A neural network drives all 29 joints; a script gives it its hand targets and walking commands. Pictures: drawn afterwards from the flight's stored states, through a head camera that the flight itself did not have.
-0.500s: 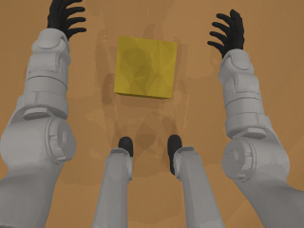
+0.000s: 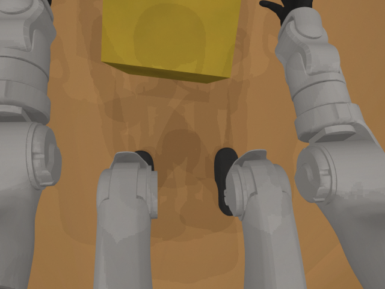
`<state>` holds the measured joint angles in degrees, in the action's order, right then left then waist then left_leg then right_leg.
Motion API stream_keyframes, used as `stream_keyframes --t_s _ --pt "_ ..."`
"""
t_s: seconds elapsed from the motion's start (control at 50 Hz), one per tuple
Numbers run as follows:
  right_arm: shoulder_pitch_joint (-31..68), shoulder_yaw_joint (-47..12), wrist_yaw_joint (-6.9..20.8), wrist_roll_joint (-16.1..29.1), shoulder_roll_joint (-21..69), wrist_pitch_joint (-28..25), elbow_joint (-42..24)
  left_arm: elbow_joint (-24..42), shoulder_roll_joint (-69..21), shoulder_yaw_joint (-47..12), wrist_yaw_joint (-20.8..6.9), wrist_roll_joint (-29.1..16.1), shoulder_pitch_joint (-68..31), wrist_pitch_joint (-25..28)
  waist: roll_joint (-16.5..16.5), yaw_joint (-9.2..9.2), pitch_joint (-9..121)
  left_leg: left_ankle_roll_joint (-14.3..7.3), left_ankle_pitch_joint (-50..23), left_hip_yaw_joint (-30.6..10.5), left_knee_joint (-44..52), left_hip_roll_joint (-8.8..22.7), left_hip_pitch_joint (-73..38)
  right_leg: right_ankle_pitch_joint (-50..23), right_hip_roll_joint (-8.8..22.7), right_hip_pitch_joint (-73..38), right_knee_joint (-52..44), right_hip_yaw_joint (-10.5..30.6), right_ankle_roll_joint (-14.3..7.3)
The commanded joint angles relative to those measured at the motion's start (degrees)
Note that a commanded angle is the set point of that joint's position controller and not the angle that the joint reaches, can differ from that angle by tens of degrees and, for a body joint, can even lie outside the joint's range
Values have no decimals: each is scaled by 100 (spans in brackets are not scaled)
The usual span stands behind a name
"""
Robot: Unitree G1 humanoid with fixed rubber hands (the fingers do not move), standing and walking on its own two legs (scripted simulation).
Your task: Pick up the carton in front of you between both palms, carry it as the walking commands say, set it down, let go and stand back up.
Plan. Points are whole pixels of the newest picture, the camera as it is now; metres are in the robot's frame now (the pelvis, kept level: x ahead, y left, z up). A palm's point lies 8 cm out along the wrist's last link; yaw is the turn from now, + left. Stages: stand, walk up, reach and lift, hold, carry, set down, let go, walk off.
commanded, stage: reach and lift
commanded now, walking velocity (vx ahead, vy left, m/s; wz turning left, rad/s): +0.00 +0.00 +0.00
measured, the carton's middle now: (172, 25) +0.55 +0.05 -0.30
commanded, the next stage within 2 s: none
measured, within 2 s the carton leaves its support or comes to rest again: leaves its support in 1.08 s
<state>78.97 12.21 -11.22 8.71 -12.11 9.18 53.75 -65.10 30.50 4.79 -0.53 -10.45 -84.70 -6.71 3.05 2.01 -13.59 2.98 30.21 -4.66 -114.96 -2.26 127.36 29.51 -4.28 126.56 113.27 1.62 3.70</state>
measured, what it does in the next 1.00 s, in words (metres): lowers itself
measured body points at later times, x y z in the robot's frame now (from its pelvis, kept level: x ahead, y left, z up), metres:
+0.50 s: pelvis +0.01 +0.01 -0.06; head +0.37 +0.05 +0.19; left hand +0.58 +0.22 -0.23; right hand +0.55 -0.14 -0.22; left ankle +0.11 +0.13 -0.39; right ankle +0.12 -0.12 -0.39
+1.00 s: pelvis +0.00 +0.01 -0.06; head +0.37 +0.05 +0.19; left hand +0.58 +0.19 -0.23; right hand +0.56 -0.12 -0.22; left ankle +0.11 +0.13 -0.39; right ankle +0.12 -0.13 -0.39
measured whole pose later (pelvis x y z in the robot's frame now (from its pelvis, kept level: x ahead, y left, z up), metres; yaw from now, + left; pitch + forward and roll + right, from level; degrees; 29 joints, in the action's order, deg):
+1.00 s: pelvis +0.00 +0.01 -0.06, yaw -1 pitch +35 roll -4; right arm 84.2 20.4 -7.9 0.6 -8.7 10.4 59.1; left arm -71.4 23.7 1.9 0.7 -5.4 -91.6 -9.3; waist 2.2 1.2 -21.9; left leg 0.1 33.6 -3.1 -128.4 -1.4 129.9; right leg 33.1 -5.0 127.9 125.6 2.5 6.1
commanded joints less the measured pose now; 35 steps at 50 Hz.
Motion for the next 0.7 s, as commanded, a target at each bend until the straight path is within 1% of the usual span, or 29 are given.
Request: stream_keyframes --t_s 0.0,0.02,0.04,0.06,0.08,0.1,0.14,0.18,0.2,0.22,0.24,0.28,0.3,0.32,0.34,0.36,0.38,0.4,0.42,0.44,0.46,0.5,0.52,0.54,0.6,0.62,0.64,0.66,0.68 --pt "1773 142 50 -70 -728 -178 109 64 682 -140 -30 -21 -2170 116 -797 47 6409 -85 -680 592 602 226 -3017 -872 118 -3461 -403 -540 12" --pt "1749 283 60 -157 -765 -218 221 -99 677 -187 -13 26 -2237 129 -915 188 6314 -85 -787 493 498 238 -3060 -979 120 -3311 -337 -541 -30" --pt "1830 307 72 -221 -908 -290 109 -44 593 -137 -13 69 -2174 171 -1009 77 6374 -75 -940 527 401 222 -3252 -985 139 -3211 -287 -541 -12" --pt "1823 233 86 -186 -874 -340 230 -89 647 -211 11 67 -2237 204 -969 177 6274 -48 -1010 439 325 252 -3185 -1089 146 -3207 -164 -561 -41" --pt "1874 307 118 -167 -861 -397 237 -107 630 -192 42 93 -2258 255 -1051 85 6323 -44 -1162 460 254 223 -3240 -1234 128 -3095 -70 -579 -21" --pt "1928 258 148 -97 -877 -444 228 10 743 -198 81 82 -2278 304 -950 47 6360 -43 -1270 413 195 248 -3317 -1265 181 -3073 35 -607 4" --pt "2013 138 204 63 -800 -521 261 -216 675 -339 153 59 -2264 354 -916 -44 6273 -83 -1472 357 104 235 -3375 -1408 174 -2886 207 -602 12" --pt "2088 0 256 76 -844 -596 323 -63 666 -203 191 -17 -2348 441 -614 -176 6149 -95 -1550 356 -22 217 -3107 -1559 213 -3122 373 -562 26" --pt "2092 -28 246 58 -836 -625 277 14 615 -291 214 -51 -2393 487 -506 -98 6334 -86 -1760 328 -20 208 -3191 -1786 163 -3209 471 -610 23" --pt "2081 -126 231 83 -825 -670 214 -176 723 -276 243 -147 -2335 509 -401 -132 6401 -122 -1879 313 -74 215 -3379 -1864 144 -3233 510 -627 46" --pt "1957 -63 206 33 -870 -705 91 -61 660 -313 255 -199 -2314 554 -419 45 6498 -142 -1943 314 -171 188 -3383 -1909 135 -3142 467 -644 64" --pt "1888 -136 154 151 -786 -735 6 -28 737 -374 289 -187 -2282 568 -440 -48 6769 -170 -2153 289 -234 197 -3651 -2194 134 -3323 585 -635 74" --pt "1789 -242 134 225 -740 -726 65 -43 737 -427 301 -216 -2215 563 -337 -82 6928 -153 -2299 360 -330 188 -3644 -2339 100 -3535 529 -571 87" --pt "1654 -96 119 189 -751 -731 15 10 606 -500 311 -228 -2109 579 -581 -55 6951 -153 -2435 308 -322 160 -3833 -2368 69 -3290 596 -634 97" --pt "1551 -151 102 300 -701 -709 160 -126 608 -619 309 -204 -2069 547 -700 -105 6931 -143 -2439 322 -344 179 -4203 -2195 75 -3181 585 -672 116" --pt "1370 -233 90 329 -608 -724 223 -124 457 -574 295 -215 -1932 542 -706 -182 6668 -146 -2325 416 -329 134 -3861 -2149 74 -3182 539 -644 112" --pt "1287 -144 89 287 -560 -706 247 -235 376 -634 280 -165 -1721 538 -842 -158 6452 -131 -2171 372 -261 151 -3823 -1947 46 -2854 589 -717 119" --pt "1199 -192 99 274 -500 -687 379 -212 197 -722 242 -225 -1802 508 -875 -61 6344 -147 -2186 322 -261 145 -3909 -1835 22 -2664 515 -726 95" --pt "1133 -28 98 212 -537 -701 371 22 252 -785 232 -262 -1981 490 -1030 134 6338 -129 -2133 265 -291 181 -3961 -1766 16 -2459 568 -755 60" --pt "1216 -17 101 165 -616 -706 497 -54 175 -733 230 -254 -1925 446 -987 67 6211 -97 -1956 314 -238 161 -3889 -1617 16 -2542 507 -762 53" --pt "1268 -10 106 192 -501 -700 465 -10 109 -819 210 -318 -2026 434 -975 174 6078 -106 -1829 307 -223 172 -3756 -1584 43 -2477 529 -794 49" --pt "1515 55 102 135 -540 -690 408 -72 60 -744 200 -317 -2142 406 -867 165 5669 -79 -1482 367 -144 165 -3346 -1349 55 -2451 407 -745 28" --pt "1521 171 110 11 -618 -695 344 -40 118 -724 187 -275 -2135 398 -914 250 5773 -84 -1354 293 -97 154 -3362 -1238 17 -2466 397 -772 3" --pt "1548 64 129 79 -560 -673 516 -345 -30 -783 167 -276 -1992 361 -907 118 5633 -72 -1338 360 -121 144 -3305 -1225 46 -2533 372 -721 -6" --pt "1686 148 152 -34 -317 -652 431 -328 -35 -645 184 -106 -2124 368 -828 -10 5443 -123 -1136 391 -9 102 -2933 -1147 22 -2544 322 -695 -22" --pt "1747 111 164 -54 -401 -644 465 -357 60 -668 172 -95 -2151 375 -767 70 5361 -95 -1056 382 -49 132 -2898 -1117 45 -2694 294 -666 -10" --pt "1729 -6 186 -8 -134 -643 490 -389 -154 -684 151 -116 -2149 371 -775 -34 5338 -123 -997 429 -4 111 -2820 -1115 7 -2826 238 -642 -16" --pt "1863 -5 230 -22 145 -622 570 -446 -400 -720 117 -41 -2230 368 -813 -3 5308 -143 -880 405 41 100 -2887 -1056 -45 -2823 267 -664 -22" --pt "1958 -77 251 -129 256 -616 443 -292 -532 -670 93 -16 -2319 370 -665 -38 5243 -155 -821 399 50 67 -2692 -1037 -36 -2899 279 -635 -20"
